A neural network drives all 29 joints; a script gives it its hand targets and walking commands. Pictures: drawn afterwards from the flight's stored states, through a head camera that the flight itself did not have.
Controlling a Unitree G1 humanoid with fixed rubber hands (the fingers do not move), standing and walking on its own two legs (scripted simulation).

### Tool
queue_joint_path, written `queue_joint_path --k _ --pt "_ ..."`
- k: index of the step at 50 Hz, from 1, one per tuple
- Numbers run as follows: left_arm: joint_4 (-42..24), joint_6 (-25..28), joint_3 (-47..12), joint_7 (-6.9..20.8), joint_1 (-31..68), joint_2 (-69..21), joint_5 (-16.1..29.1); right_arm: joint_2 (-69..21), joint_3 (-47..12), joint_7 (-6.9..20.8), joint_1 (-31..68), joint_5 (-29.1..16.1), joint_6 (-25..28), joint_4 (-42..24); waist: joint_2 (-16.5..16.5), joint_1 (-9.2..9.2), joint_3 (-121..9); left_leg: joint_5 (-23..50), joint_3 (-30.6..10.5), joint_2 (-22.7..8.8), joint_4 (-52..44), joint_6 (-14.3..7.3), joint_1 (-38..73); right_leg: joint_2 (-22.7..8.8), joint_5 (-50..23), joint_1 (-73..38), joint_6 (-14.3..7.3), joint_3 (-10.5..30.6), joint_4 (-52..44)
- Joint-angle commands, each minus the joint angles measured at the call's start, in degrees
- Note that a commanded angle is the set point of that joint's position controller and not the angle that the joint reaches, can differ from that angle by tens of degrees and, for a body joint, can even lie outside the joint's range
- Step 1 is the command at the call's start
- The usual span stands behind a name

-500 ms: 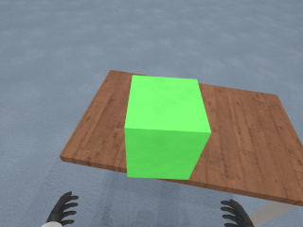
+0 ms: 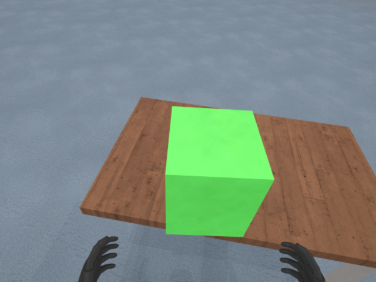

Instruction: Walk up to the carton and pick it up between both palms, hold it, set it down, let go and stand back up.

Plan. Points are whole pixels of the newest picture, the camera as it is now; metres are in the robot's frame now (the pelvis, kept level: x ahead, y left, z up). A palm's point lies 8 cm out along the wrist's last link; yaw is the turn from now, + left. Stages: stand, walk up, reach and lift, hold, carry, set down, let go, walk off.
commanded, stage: reach and lift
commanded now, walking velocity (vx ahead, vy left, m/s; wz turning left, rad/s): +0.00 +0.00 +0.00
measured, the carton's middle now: (208, 173) +0.39 -0.03 +0.02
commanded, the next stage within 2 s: none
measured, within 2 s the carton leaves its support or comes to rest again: neither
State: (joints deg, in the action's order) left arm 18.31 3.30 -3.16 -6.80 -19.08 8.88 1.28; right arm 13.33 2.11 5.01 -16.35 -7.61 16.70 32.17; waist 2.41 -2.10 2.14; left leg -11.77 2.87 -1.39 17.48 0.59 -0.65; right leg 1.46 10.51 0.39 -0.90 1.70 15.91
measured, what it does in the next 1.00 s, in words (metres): stands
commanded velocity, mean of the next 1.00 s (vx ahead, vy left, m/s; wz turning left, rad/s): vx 0.00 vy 0.00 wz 0.00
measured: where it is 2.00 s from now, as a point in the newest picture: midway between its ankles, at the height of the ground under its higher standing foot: outside the picture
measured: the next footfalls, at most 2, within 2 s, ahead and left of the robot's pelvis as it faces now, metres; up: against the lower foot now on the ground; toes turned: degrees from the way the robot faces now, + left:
none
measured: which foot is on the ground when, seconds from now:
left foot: down 0.00-1.00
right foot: down 0.00-1.00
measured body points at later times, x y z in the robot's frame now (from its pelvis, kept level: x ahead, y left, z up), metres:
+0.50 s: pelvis -0.02 -0.01 +0.00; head -0.04 +0.00 +0.45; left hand +0.16 +0.18 -0.01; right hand +0.17 -0.23 -0.01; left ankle -0.02 +0.12 -0.75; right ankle -0.01 -0.11 -0.75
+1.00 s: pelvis +0.00 -0.01 +0.00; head +0.01 +0.00 +0.45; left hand +0.25 +0.18 +0.06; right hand +0.25 -0.22 +0.06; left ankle -0.02 +0.12 -0.75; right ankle -0.01 -0.11 -0.75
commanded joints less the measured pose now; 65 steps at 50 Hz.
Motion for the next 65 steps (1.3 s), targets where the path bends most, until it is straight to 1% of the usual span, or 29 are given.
queue_joint_path --k 1,3,4,5,8,11,13,18,20,23,26,29,30,32,33,36,38,40,44,45,49,50,52,55,57,59,63,64,65 --pt "-9.31 3.15 0.23 -0.44 1.47 1.78 -0.42 6.01 1.47 -0.09 0.41 -2.42 1.74 -8.49 -3.18 0.32 -1.44 20.16 -0.82 1.02 -0.29 3.05 6.0 0.46 -11.2 6.19 -1.98 -0.07 -3.3" --pt "-10.54 4.38 0.42 -0.28 1.23 2.47 0.28 5.72 1.22 -0.41 0.07 -2.53 1.93 -11.62 -1.78 0.37 -2.19 17.82 -0.35 1.4 -0.29 2.23 5.36 0.06 -10.75 6.77 -1.43 0.04 -3.08" --pt "-9.72 4.67 0.14 -0.29 1.06 2.02 -0.17 5.11 1.23 -0.57 -0.76 -2.26 1.43 -10.57 -2.04 0.63 0.45 15.52 -0.46 1.42 -1.14 2.01 4.95 -0.39 -9.24 7.45 -1.54 0.45 -3.57" --pt "-11.0 5.22 0.26 -0.31 1.43 2.33 0.55 4.74 0.74 -0.69 -0.8 -2.42 1.46 -12.7 -1.52 0.13 -0.58 14.53 0.06 1.47 -1.31 1.66 4.09 -0.37 -8.13 6.59 -1.38 0.53 -3.36" --pt "-10.66 6.16 -0.59 0.16 0.29 2.29 2.04 3.71 0.45 -1.34 -1.01 -2.16 1.16 -17.08 1.37 -0.07 0.74 11.28 0.18 1.68 -2.01 0.5 2.32 -0.83 -7.22 6.34 -0.8 1.11 -3.54" --pt "-12.07 7.76 -0.41 -0.23 -0.99 2.09 2.93 3.18 0.41 -1.68 -3.14 -1.97 1.33 -19.65 1.94 -0.5 0.43 10.42 0.43 1.67 -2.02 0.51 2.52 -0.8 -5.5 7.19 -0.88 1.24 -3.39" --pt "-13.35 9.33 -1.48 -0.79 0.95 2.33 3.84 2.3 1.05 -1.72 -1.69 -1.57 1.7 -21.72 1.22 -0.49 0.5 8.15 0.46 1.39 -2.04 0.37 1.37 -0.84 -2.02 8.71 -1.12 1.2 -3.45" --pt "-15.08 10.88 -3.42 -2.58 3.22 1.8 4.19 1.43 1.94 -1.56 -1.17 -2.14 1.0 -20.6 -2.46 -0.34 1.46 1.97 0.12 0.78 -2.72 0.68 -0.39 -1.48 5.29 10.93 -2.4 1.76 -3.44" --pt "-14.94 10.6 -3.67 -2.89 4.37 2.2 4.69 1.47 2.01 -1.77 0.16 -1.74 0.11 -21.55 -0.77 0.42 1.68 -0.07 0.07 0.77 -2.64 0.23 -0.99 -1.67 6.24 11.3 -2.09 1.84 -3.27" --pt "-15.8 9.53 -4.08 -3.45 8.2 3.03 6.22 1.75 1.92 -1.9 4.63 -2.24 -1.08 -24.08 0.5 -0.42 -0.85 -1.78 -0.01 0.72 -2.54 -0.65 -1.64 -2.01 8.67 11.57 -2.04 2.29 -3.0" --pt "-15.03 5.78 -4.4 -3.99 10.51 2.55 6.38 2.53 2.84 -1.83 7.13 -2.61 -4.17 -23.82 0.4 -0.36 0.08 -4.4 -0.24 0.44 -3.5 -0.82 -2.09 -1.97 10.48 12.16 -2.12 2.03 -2.93" --pt "-19.0 1.01 -3.46 -4.48 14.69 2.52 6.5 3.93 3.57 -1.87 10.24 -3.29 -7.25 -26.0 -0.01 -0.42 -1.54 -3.93 -0.25 0.5 -3.77 -0.65 -1.17 -1.73 10.4 12.63 -1.9 1.8 -2.95" --pt "-20.13 -0.35 -3.43 -4.65 13.62 1.93 6.88 3.82 3.42 -1.96 9.51 -3.1 -7.87 -27.31 0.73 -0.37 -2.3 -2.59 -0.32 0.48 -3.72 -0.54 -0.74 -1.43 8.2 12.11 -1.64 1.76 -2.84" --pt "-23.45 -3.03 -2.87 -5.1 15.28 1.27 6.51 4.09 3.4 -2.29 10.95 -4.13 -9.37 -28.4 -1.16 -0.45 -3.96 1.22 -0.53 0.36 -3.78 0.23 0.92 -0.96 3.49 12.13 -1.37 1.47 -2.42" --pt "-23.0 -4.96 -2.19 -5.01 14.55 0.31 5.7 4.19 2.9 -2.38 11.05 -4.18 -10.46 -27.78 -0.99 -0.46 -2.8 3.11 -0.77 0.54 -3.87 0.33 1.08 -0.49 1.53 11.83 -1.34 1.28 -2.62" --pt "-27.06 -10.71 0.4 -3.67 14.67 -0.71 3.65 5.43 1.46 -3.32 9.91 -6.45 -13.5 -27.37 -2.41 0.01 -4.2 10.16 -0.96 0.82 -3.06 1.23 5.62 -0.07 -5.55 9.65 -1.02 1.28 -3.08" --pt "-30.11 -13.96 1.82 -2.69 13.99 -0.94 3.12 6.36 0.7 -4.49 10.79 -6.91 -14.7 -30.87 -1.63 -0.11 -5.65 15.16 -0.82 1.16 -2.21 1.59 6.76 0.57 -12.32 7.36 -0.37 1.18 -2.8" --pt "-34.34 -15.61 2.22 -1.8 14.63 -1.08 3.72 6.71 0.82 -5.78 12.01 -7.49 -14.93 -35.31 -0.55 0.61 -8.66 18.67 -0.61 1.54 -1.45 1.57 7.59 0.97 -17.74 6.38 0.52 0.95 -2.14" --pt "-37.71 -18.25 4.18 -0.43 13.1 -1.22 3.02 7.61 0.58 -7.29 11.56 -7.63 -15.93 -39.99 -0.32 0.43 -8.56 23.0 -0.77 1.79 -0.81 1.72 8.85 1.56 -22.38 5.42 1.05 0.41 -1.57" --pt "-38.15 -19.25 4.25 -0.11 13.84 -1.35 2.94 7.96 0.58 -7.44 11.91 -7.88 -16.64 -39.52 -1.17 1.03 -8.55 22.74 -0.81 1.64 -0.61 2.16 9.81 1.61 -21.5 5.75 0.75 0.26 -1.89" --pt "-40.69 -22.62 5.19 0.48 18.16 -1.19 3.91 8.95 1.04 -7.8 16.03 -8.61 -19.46 -41.61 -1.92 1.06 -8.65 20.67 -0.75 1.46 -1.37 2.33 10.17 1.66 -17.36 8.84 0.34 -0.06 -2.88" --pt "-41.23 -23.29 5.63 0.31 18.2 -1.33 3.49 9.22 1.0 -7.84 16.11 -8.94 -19.99 -41.31 -2.69 0.9 -7.58 20.93 -0.78 1.29 -1.55 2.43 10.14 1.65 -17.03 9.13 0.19 0.03 -2.88" --pt "-42.67 -23.9 6.57 0.35 20.15 -0.16 4.1 8.5 0.67 -8.25 17.96 -9.57 -20.84 -42.64 -1.2 0.72 -9.2 19.7 -0.41 1.44 -1.32 1.78 9.64 1.26 -18.01 8.11 0.85 0.52 -2.55" --pt "-43.79 -25.26 6.9 0.51 23.19 -0.09 4.59 9.83 0.5 -8.35 21.32 -10.12 -22.11 -42.54 -2.73 0.8 -11.98 20.1 -0.58 1.25 -1.35 2.05 10.61 1.33 -18.18 8.62 0.83 0.29 -2.41" --pt "-42.3 -26.39 7.22 0.71 25.4 0.44 5.22 10.59 1.57 -8.48 24.35 -9.76 -23.01 -42.5 -1.38 1.21 -11.41 18.58 -0.71 1.12 -1.53 1.7 9.49 1.33 -17.19 9.41 0.88 0.23 -2.49" --pt "-36.94 -28.03 8.68 1.44 25.9 0.96 5.03 9.81 0.82 -8.88 26.09 -9.59 -24.65 -39.3 1.65 1.1 -9.87 15.4 -0.48 1.25 -2.17 0.28 7.76 0.89 -17.1 8.26 1.43 1.04 -2.51" --pt "-35.18 -30.48 10.44 2.24 33.47 1.49 5.03 10.15 -0.69 -9.41 32.7 -11.38 -27.24 -36.9 0.59 0.38 -11.81 12.22 -0.3 1.34 -3.31 -0.45 5.24 0.26 -16.87 6.94 1.93 1.75 -1.73" --pt "-38.46 -30.83 10.84 1.88 35.01 2.44 5.26 11.22 0.06 -9.49 34.44 -11.9 -27.3 -38.64 -0.45 0.32 -14.16 13.36 -0.13 1.33 -3.09 -0.14 6.29 0.47 -17.6 6.72 1.97 1.54 -1.32" --pt "-39.0 -31.29 10.44 1.83 36.03 2.42 5.97 11.39 0.21 -9.7 35.93 -11.84 -27.48 -38.66 0.07 0.75 -15.17 13.82 0.0 1.39 -2.74 -0.09 6.61 0.77 -17.52 7.19 2.01 1.3 -1.3"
